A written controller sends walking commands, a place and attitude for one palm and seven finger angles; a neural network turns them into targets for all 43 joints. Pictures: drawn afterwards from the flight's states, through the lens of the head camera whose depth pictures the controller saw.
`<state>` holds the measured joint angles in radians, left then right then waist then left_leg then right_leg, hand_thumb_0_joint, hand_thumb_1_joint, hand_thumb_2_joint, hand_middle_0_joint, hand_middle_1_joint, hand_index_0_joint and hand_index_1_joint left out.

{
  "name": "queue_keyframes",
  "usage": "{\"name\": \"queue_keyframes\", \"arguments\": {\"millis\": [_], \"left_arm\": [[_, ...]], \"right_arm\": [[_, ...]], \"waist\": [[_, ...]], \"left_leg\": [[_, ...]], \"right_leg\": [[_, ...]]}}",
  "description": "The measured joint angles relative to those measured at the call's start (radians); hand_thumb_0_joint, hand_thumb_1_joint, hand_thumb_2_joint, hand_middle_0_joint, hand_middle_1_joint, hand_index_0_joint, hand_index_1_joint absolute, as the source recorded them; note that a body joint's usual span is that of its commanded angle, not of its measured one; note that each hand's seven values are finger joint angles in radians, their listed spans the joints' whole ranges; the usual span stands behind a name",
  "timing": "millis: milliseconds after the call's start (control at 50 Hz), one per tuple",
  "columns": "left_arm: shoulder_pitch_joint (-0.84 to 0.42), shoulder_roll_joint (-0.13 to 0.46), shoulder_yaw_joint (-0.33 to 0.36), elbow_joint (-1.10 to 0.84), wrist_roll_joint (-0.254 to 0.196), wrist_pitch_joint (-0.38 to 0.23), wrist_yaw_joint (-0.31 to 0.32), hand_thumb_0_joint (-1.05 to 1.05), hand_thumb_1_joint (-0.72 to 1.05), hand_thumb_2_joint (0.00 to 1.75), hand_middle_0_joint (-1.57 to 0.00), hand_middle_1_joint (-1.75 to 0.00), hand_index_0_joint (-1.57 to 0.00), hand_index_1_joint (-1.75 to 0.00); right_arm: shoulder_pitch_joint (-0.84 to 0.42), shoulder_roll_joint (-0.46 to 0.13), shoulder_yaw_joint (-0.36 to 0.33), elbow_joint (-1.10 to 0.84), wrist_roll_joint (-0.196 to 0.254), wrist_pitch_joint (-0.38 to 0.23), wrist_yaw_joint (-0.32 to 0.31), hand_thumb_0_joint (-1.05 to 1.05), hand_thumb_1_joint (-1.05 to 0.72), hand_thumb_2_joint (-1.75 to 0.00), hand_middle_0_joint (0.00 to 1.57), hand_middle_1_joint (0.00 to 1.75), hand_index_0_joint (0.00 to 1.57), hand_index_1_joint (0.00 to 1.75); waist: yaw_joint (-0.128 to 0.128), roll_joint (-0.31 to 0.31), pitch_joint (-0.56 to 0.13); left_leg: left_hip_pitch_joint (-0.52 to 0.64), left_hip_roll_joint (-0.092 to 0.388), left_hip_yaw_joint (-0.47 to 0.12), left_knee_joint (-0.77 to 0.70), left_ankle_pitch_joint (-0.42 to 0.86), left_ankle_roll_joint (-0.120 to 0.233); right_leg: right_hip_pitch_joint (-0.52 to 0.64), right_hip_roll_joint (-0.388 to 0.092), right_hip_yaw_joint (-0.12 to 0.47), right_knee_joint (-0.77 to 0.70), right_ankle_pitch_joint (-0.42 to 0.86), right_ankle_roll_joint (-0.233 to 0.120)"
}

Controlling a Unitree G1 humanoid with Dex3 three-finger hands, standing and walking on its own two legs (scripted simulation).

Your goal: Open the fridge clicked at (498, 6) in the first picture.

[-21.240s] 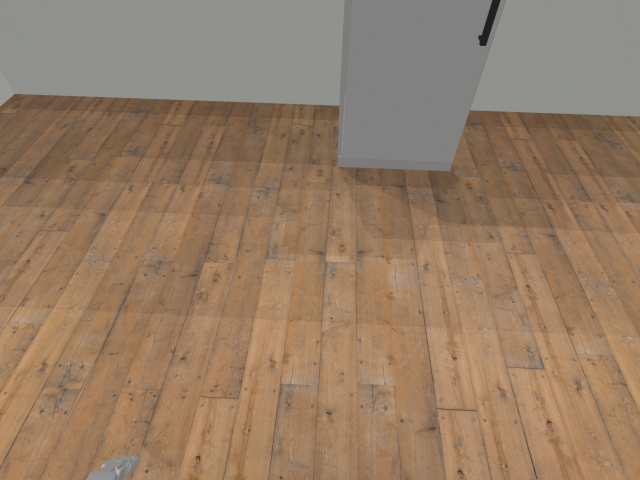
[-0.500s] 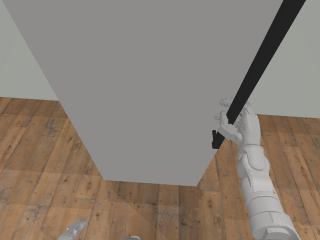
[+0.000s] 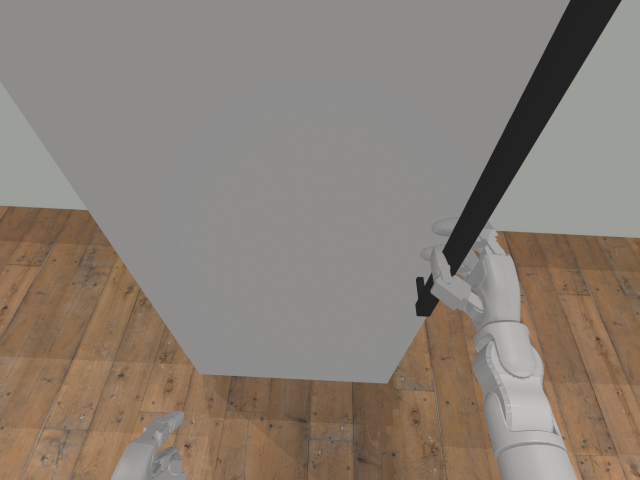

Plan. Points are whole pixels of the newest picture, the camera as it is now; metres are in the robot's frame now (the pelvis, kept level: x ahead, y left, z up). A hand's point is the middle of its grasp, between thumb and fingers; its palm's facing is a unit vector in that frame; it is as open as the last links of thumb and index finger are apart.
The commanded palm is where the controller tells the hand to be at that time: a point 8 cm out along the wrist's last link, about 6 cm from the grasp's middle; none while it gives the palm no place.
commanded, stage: pull the door a little, standing still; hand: right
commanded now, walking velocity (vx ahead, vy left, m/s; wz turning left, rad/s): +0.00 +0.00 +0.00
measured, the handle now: (476, 191) +0.41 -0.13 +0.17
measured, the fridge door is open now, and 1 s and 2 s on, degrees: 0 18 41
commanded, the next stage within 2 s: walk backward, drawing the door open in 0.26 s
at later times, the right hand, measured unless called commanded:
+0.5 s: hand (435, 353) +0.26 -0.09 +0.07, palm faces -0.17 +0.98 -0.09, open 6.0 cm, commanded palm +0.24 -0.15 +0.07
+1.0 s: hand (416, 399) +0.21 -0.07 +0.07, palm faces +0.00 +1.00 -0.09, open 5.7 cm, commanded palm +0.18 -0.12 +0.07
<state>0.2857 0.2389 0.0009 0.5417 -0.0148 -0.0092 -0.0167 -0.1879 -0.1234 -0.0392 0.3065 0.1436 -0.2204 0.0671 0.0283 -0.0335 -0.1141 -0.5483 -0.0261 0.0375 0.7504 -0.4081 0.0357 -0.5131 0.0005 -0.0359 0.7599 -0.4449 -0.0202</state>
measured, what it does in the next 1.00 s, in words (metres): steps on the spot: left foot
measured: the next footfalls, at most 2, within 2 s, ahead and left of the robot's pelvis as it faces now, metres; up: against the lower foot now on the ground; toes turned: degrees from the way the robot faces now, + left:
left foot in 0.68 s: +0.08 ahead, +0.07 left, +0.00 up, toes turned +5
right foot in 1.04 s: +0.03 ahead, -0.08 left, +0.00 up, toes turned -7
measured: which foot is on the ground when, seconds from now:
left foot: down 0.00-0.54, up 0.56-0.66, down 0.68-1.00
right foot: down 0.00-0.72, up 0.74-1.00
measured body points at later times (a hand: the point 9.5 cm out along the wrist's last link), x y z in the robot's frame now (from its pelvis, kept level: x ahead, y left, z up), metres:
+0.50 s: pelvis +0.05 -0.02 +0.01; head +0.08 +0.01 +0.46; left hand +0.20 +0.23 -0.08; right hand +0.26 -0.15 +0.08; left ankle -0.03 +0.09 -0.70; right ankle -0.05 -0.11 -0.70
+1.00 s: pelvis -0.01 +0.03 +0.02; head +0.00 +0.03 +0.47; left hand +0.19 +0.25 -0.06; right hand +0.20 -0.12 +0.08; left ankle +0.04 +0.06 -0.71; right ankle +0.00 -0.08 -0.69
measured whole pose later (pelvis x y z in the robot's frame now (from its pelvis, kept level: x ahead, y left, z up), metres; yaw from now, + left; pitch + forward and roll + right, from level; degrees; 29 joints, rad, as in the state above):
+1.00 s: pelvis -0.01 +0.03 +0.02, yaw -5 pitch -1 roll +0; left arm 0.18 0.20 -0.02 0.55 0.02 0.00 0.09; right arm 0.37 -0.09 0.18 -0.15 -0.03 -0.11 -0.06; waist 0.04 -0.01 0.02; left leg -0.29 -0.04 0.20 0.50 -0.21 0.13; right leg -0.38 -0.01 -0.06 0.80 -0.35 0.00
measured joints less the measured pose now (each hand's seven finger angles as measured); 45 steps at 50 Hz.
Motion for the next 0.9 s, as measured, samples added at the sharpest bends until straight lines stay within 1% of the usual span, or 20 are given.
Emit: {"name": "queue_keyframes", "arguments": {"millis": [100,200,280,340,380,420,460,500,540,580,620,640,680,700,720,740,780,820,860,900], "left_arm": [[0.003,-0.011,-0.007,-0.022,0.0,0.004,-0.006,0.01,0.91,0.9,-0.2,-0.3,-0.2,-0.3],[0.013,-0.017,-0.014,-0.05,-0.002,0.005,-0.012,0.01,0.91,0.9,-0.2,-0.3,-0.2,-0.3],[0.018,-0.022,-0.014,-0.067,-0.001,0.01,-0.017,0.01,0.91,0.9,-0.2,-0.3,-0.2,-0.3],[0.024,-0.022,-0.015,-0.085,-0.002,0.008,-0.018,0.01,0.91,0.9,-0.2,-0.3,-0.2,-0.3],[0.024,-0.02,-0.015,-0.1,-0.001,0.0,-0.017,0.01,0.91,0.9,-0.2,-0.3,-0.2,-0.3],[0.01,-0.018,-0.018,-0.093,-0.003,0.0,0.018,0.01,0.91,0.9,-0.2,-0.3,-0.2,-0.3],[-0.022,-0.008,-0.017,-0.063,0.0,0.017,0.053,0.01,0.91,0.9,-0.2,-0.3,-0.21,-0.3],[-0.055,0.0,-0.015,-0.044,0.002,0.04,0.078,0.01,0.91,0.9,-0.2,-0.3,-0.2,-0.3],[-0.071,-0.001,-0.013,-0.042,0.009,0.054,0.089,0.01,0.91,0.9,-0.2,-0.3,-0.2,-0.3],[-0.073,-0.009,-0.013,-0.051,0.025,0.055,0.09,0.01,0.91,0.9,-0.19,-0.3,-0.2,-0.3],[-0.072,-0.022,-0.019,-0.062,0.037,0.052,0.087,0.01,0.91,0.9,-0.19,-0.3,-0.2,-0.3],[-0.069,-0.03,-0.024,-0.069,0.039,0.051,0.085,0.01,0.91,0.9,-0.2,-0.3,-0.2,-0.3],[-0.058,-0.047,-0.038,-0.085,0.036,0.051,0.079,0.01,0.91,0.9,-0.2,-0.3,-0.2,-0.3],[-0.05,-0.047,-0.043,-0.092,0.034,0.051,0.079,0.01,0.91,0.9,-0.2,-0.3,-0.2,-0.3],[-0.047,-0.044,-0.048,-0.096,0.032,0.048,0.083,0.01,0.91,0.9,-0.2,-0.3,-0.21,-0.3],[-0.049,-0.04,-0.051,-0.096,0.03,0.043,0.088,0.01,0.91,0.9,-0.2,-0.3,-0.21,-0.3],[-0.07,-0.033,-0.049,-0.086,0.028,0.027,0.092,0.01,0.91,0.9,-0.2,-0.3,-0.21,-0.3],[-0.106,-0.022,-0.045,-0.064,0.032,0.019,0.091,0.01,0.91,0.9,-0.2,-0.3,-0.21,-0.3],[-0.133,-0.02,-0.038,-0.042,0.036,0.025,0.09,0.01,0.91,0.9,-0.2,-0.3,-0.21,-0.3],[-0.141,-0.023,-0.029,-0.025,0.034,0.03,0.093,0.01,0.91,0.9,-0.2,-0.3,-0.21,-0.3]], "right_arm": [[0.061,0.004,0.0,-0.058,0.004,0.037,-0.01,0.02,-0.77,-0.79,0.28,1.36,0.29,1.37],[0.182,0.009,0.007,-0.167,0.008,0.049,-0.018,0.02,-0.78,-0.78,0.25,1.33,0.26,1.36],[0.331,0.021,0.031,-0.306,0.003,0.057,-0.018,0.02,-0.78,-0.78,0.22,1.3,0.24,1.33],[0.478,0.029,0.066,-0.429,-0.005,0.063,-0.018,0.02,-0.77,-0.77,0.21,1.28,0.24,1.33],[0.582,0.029,0.095,-0.512,-0.011,0.054,-0.018,0.03,-0.75,-0.77,0.21,1.28,0.26,1.33],[0.626,-0.006,0.136,-0.552,-0.051,0.041,-0.028,0.02,-0.73,-0.77,0.24,1.29,0.28,1.34],[0.63,-0.027,0.179,-0.544,-0.086,0.045,-0.043,0.01,-0.7,-0.78,0.28,1.31,0.31,1.35],[0.635,-0.026,0.214,-0.522,-0.106,0.048,-0.062,-0.01,-0.67,-0.78,0.32,1.33,0.34,1.36],[0.65,-0.016,0.235,-0.511,-0.119,0.064,-0.076,0.0,-0.66,-0.78,0.36,1.35,0.37,1.37],[0.66,-0.011,0.249,-0.497,-0.132,0.097,-0.09,0.0,-0.67,-0.78,0.37,1.36,0.39,1.38],[0.672,-0.005,0.254,-0.483,-0.134,0.121,-0.11,0.01,-0.69,-0.79,0.35,1.34,0.4,1.39],[0.679,-0.001,0.252,-0.48,-0.135,0.133,-0.118,0.01,-0.69,-0.79,0.34,1.33,0.41,1.39],[0.69,-0.003,0.241,-0.487,-0.133,0.156,-0.125,0.02,-0.71,-0.8,0.34,1.33,0.41,1.4],[0.693,-0.001,0.236,-0.488,-0.13,0.163,-0.125,0.02,-0.7,-0.81,0.34,1.33,0.41,1.4],[0.693,0.004,0.232,-0.487,-0.127,0.164,-0.125,0.02,-0.7,-0.81,0.35,1.33,0.41,1.4],[0.689,0.011,0.227,-0.485,-0.126,0.155,-0.124,0.02,-0.7,-0.82,0.35,1.34,0.4,1.4],[0.663,0.031,0.216,-0.476,-0.131,0.123,-0.124,0.02,-0.7,-0.82,0.37,1.35,0.4,1.4],[0.626,0.061,0.202,-0.458,-0.149,0.091,-0.126,0.02,-0.7,-0.82,0.38,1.35,0.4,1.4],[0.6,0.076,0.191,-0.447,-0.164,0.077,-0.129,0.02,-0.71,-0.82,0.38,1.36,0.39,1.4],[0.582,0.072,0.19,-0.443,-0.168,0.081,-0.129,0.02,-0.71,-0.82,0.39,1.37,0.38,1.4]], "waist": [[0.005,0.0,-0.012],[0.012,-0.007,-0.022],[0.009,-0.004,-0.019],[0.0,-0.002,-0.018],[-0.006,-0.003,-0.019],[-0.016,0.004,-0.003],[-0.016,-0.015,0.011],[-0.007,-0.031,0.033],[-0.008,-0.039,0.056],[-0.006,-0.051,0.068],[-0.001,-0.061,0.077],[0.0,-0.06,0.083],[0.004,-0.042,0.094],[0.005,-0.042,0.094],[0.001,-0.044,0.092],[-0.007,-0.043,0.091],[-0.031,-0.021,0.11],[-0.05,-0.009,0.144],[-0.045,0.0,0.165],[-0.031,0.007,0.167]], "left_leg": [[0.016,0.002,-0.017,-0.012,0.008,-0.004],[0.041,-0.004,-0.035,-0.024,-0.008,-0.007],[0.059,-0.005,-0.04,-0.021,0.001,-0.01],[0.074,-0.004,-0.03,-0.02,0.018,-0.01],[0.081,-0.004,-0.02,-0.019,0.01,-0.007],[0.134,0.002,-0.022,-0.064,-0.039,-0.008],[0.159,0.002,-0.007,-0.082,-0.034,-0.011],[0.173,0.015,0.005,-0.073,0.013,-0.032],[0.172,0.029,0.001,-0.028,0.091,-0.052],[0.173,0.029,-0.006,-0.008,0.084,-0.055],[0.178,0.023,0.001,-0.035,0.077,-0.049],[0.187,0.02,0.008,-0.076,0.118,-0.044],[0.221,0.022,0.022,-0.174,0.299,-0.023],[0.246,0.023,0.032,-0.197,0.3,-0.001],[0.264,0.019,0.04,-0.219,0.264,0.019],[0.274,0.016,0.043,-0.238,0.223,0.036],[0.279,0.018,0.041,-0.267,0.163,0.055],[0.265,0.012,0.048,-0.264,0.173,0.065],[0.265,0.007,0.065,-0.267,0.192,0.071],[0.267,0.003,0.089,-0.268,0.197,0.078]], "right_leg": [[0.017,0.004,-0.014,-0.007,0.018,-0.003],[0.05,0.002,-0.026,-0.019,-0.001,-0.004],[0.07,0.0,-0.032,-0.011,0.011,-0.006],[0.089,0.0,-0.028,-0.008,0.026,-0.002],[0.1,0.0,-0.019,-0.009,0.012,0.001],[0.142,0.011,-0.012,-0.04,-0.022,-0.006],[0.178,0.012,0.003,-0.083,-0.039,-0.013],[0.209,0.02,0.008,-0.116,-0.001,-0.016],[0.25,0.031,0.005,-0.155,0.07,-0.018],[0.294,0.037,0.004,-0.197,0.137,-0.014],[0.334,0.041,0.004,-0.231,0.191,-0.001],[0.351,0.044,0.003,-0.24,0.215,0.006],[0.366,0.058,0.0,-0.222,0.247,0.02],[0.356,0.057,0.004,-0.187,0.25,0.025],[0.332,0.055,0.013,-0.14,0.239,0.031],[0.295,0.059,0.027,-0.081,0.186,0.031],[0.199,0.078,0.049,0.068,0.051,0.018],[0.114,0.076,0.061,0.174,-0.004,0.012],[0.066,0.057,0.05,0.202,0.004,0.015],[0.047,0.036,0.029,0.193,0.027,0.02]]}}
